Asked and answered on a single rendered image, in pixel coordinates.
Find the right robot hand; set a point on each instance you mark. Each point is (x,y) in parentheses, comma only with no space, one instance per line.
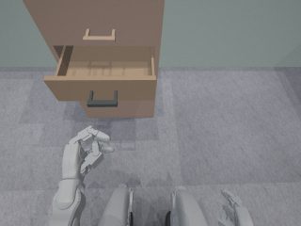
(239,214)

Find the drawer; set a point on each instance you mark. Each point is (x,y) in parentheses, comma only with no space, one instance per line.
(103,69)

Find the cabinet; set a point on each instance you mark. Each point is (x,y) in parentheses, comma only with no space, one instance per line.
(131,22)

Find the robot left thigh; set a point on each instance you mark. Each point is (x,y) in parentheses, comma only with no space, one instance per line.
(118,207)

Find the handle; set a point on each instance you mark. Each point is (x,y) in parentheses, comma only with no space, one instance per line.
(99,40)
(102,103)

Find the left robot hand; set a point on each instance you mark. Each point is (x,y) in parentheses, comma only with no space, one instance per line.
(74,154)

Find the right robot shin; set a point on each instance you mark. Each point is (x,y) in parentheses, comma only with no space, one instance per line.
(174,221)

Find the left robot forearm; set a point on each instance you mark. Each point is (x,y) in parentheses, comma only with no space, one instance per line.
(68,203)

